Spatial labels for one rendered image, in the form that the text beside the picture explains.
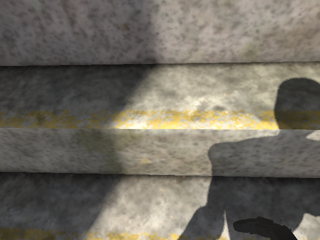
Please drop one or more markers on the robot right hand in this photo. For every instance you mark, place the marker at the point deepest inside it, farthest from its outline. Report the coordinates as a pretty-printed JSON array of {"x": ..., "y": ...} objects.
[{"x": 265, "y": 228}]

